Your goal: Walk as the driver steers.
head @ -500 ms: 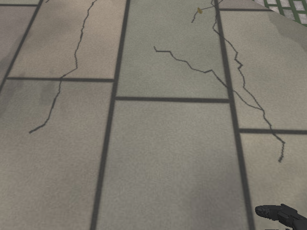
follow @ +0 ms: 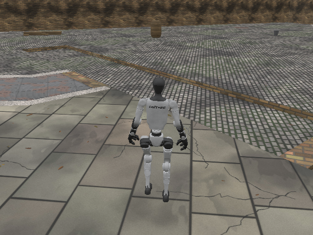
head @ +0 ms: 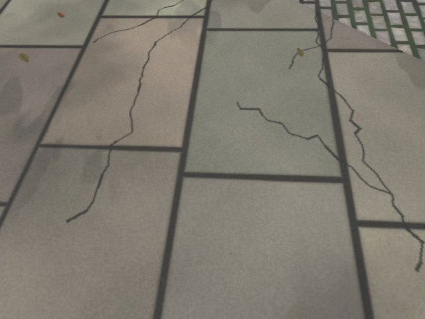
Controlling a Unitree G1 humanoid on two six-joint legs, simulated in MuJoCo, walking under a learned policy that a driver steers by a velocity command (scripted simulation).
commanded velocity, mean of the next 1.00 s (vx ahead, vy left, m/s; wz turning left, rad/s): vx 0.19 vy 0.00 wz -0.02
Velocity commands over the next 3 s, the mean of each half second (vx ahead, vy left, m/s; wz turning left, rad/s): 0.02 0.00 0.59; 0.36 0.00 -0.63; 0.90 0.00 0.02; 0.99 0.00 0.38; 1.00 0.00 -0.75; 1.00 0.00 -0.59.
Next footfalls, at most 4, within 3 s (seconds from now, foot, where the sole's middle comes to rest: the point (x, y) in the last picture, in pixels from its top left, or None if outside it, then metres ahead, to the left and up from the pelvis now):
0.26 left None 0.00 0.13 -0.78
0.78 right None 0.01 -0.05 -0.78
1.22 left None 0.46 0.08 -0.78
1.62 right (279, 226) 0.80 -0.20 -0.78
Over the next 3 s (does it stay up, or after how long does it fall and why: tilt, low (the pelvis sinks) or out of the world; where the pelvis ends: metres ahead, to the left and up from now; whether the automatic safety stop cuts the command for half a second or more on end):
stays up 1.87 -0.17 -0.02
